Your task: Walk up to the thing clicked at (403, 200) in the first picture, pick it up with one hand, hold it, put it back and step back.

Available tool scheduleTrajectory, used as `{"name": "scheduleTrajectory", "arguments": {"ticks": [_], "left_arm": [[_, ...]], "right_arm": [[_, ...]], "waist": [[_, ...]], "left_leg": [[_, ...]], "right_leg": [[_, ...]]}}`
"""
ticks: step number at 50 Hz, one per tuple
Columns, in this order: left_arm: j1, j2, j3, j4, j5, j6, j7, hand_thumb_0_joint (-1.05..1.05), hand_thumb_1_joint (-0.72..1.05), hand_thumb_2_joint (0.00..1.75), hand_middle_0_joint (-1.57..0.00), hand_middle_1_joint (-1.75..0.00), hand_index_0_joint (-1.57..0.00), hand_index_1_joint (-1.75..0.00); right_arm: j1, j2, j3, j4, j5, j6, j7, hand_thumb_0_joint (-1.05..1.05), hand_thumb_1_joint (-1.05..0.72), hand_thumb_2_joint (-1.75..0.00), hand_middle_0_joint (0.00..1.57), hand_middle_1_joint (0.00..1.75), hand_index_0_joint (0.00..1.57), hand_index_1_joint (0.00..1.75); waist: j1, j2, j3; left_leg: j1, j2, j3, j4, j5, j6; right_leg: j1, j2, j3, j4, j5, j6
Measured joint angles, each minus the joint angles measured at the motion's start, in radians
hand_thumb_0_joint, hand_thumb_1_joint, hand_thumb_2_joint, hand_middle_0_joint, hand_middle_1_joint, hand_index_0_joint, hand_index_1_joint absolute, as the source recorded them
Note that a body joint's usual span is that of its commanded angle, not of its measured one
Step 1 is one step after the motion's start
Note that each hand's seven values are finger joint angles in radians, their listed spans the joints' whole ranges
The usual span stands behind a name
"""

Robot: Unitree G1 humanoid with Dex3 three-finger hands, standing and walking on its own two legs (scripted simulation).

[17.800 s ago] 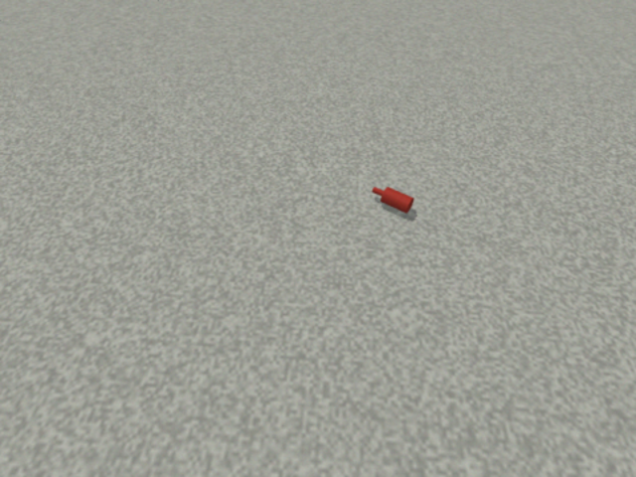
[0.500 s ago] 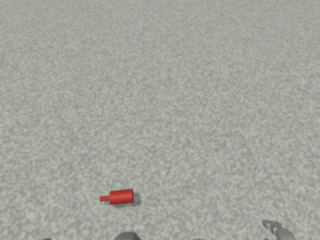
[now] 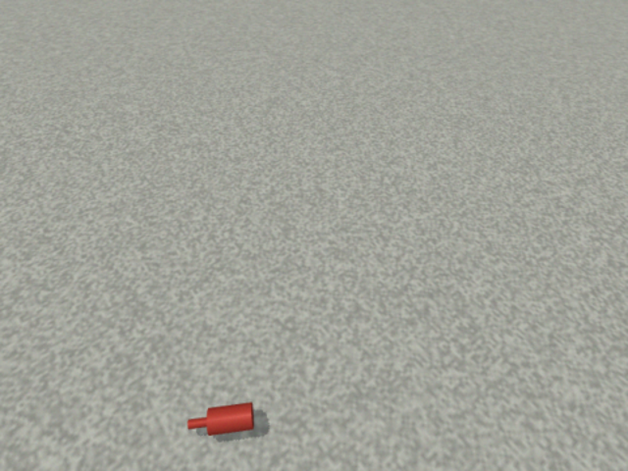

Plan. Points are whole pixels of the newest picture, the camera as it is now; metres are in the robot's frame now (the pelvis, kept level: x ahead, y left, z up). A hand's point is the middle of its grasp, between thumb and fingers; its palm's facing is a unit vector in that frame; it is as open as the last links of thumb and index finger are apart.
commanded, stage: walk up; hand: left
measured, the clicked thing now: (220, 420) +0.41 +0.26 -0.74
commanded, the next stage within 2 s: stand in 0.50 s
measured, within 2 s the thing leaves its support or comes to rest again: neither
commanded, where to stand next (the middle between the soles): +0.04 -0.01 m, yaw +1 degrees
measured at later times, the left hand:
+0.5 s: hand out of the picture +0.08 +0.25 -0.16, palm faces -0.01 -0.94 -0.33, open 7.4 cm
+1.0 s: hand out of the picture +0.10 +0.26 -0.16, palm faces -0.03 -0.94 -0.34, open 7.4 cm
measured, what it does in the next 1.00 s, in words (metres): stands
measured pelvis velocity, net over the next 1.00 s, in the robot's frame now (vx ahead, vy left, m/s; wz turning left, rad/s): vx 0.03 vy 0.00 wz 0.00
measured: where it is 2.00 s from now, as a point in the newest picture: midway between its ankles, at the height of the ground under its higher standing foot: outside the picture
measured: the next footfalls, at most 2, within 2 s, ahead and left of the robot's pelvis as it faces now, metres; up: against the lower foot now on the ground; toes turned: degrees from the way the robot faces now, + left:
none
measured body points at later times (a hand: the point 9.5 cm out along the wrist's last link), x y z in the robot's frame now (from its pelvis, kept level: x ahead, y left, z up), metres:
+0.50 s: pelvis +0.01 +0.00 +0.00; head +0.03 +0.01 +0.45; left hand +0.08 +0.30 -0.14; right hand +0.09 -0.30 -0.13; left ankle +0.04 +0.12 -0.75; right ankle +0.01 -0.13 -0.75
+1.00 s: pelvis +0.03 +0.00 +0.00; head +0.04 +0.01 +0.45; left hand +0.11 +0.31 -0.13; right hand +0.11 -0.30 -0.13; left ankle +0.04 +0.12 -0.75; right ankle +0.01 -0.13 -0.75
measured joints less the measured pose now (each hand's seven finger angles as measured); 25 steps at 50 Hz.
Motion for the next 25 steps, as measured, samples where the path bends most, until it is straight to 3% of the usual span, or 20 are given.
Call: {"name": "scheduleTrajectory", "arguments": {"ticks": [25], "left_arm": [[0.006,-0.005,0.003,0.054,0.002,0.005,0.006,0.00,0.91,0.90,-0.20,-0.30,-0.20,-0.30]], "right_arm": [[-0.014,0.018,-0.005,0.047,0.001,-0.001,-0.004,0.00,-0.90,-0.90,0.20,0.30,0.21,0.30]], "waist": [[0.001,0.003,-0.002]], "left_leg": [[0.017,-0.007,0.006,-0.053,0.010,0.002]], "right_leg": [[0.014,-0.007,0.005,-0.049,0.009,0.005]]}}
